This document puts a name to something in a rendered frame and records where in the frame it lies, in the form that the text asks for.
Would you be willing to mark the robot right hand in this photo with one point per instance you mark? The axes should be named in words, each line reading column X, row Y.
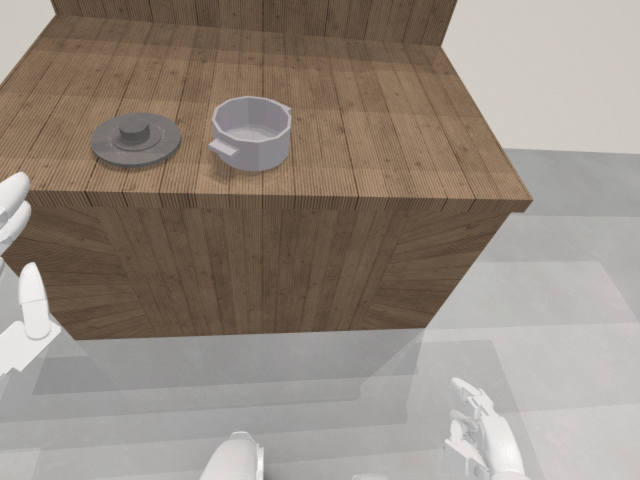
column 489, row 447

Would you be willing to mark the table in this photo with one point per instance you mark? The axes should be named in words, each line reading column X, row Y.
column 393, row 186

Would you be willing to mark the lid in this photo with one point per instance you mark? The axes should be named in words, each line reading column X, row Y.
column 163, row 141

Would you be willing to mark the robot left hand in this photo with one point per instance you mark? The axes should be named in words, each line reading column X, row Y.
column 21, row 344

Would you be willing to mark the robot left thigh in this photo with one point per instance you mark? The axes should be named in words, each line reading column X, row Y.
column 236, row 459

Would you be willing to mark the pot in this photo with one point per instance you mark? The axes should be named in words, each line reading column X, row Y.
column 251, row 133

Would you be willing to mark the knob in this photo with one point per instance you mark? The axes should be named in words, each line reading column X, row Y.
column 134, row 128

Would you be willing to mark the robot left shin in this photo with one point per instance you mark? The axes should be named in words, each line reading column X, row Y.
column 240, row 435

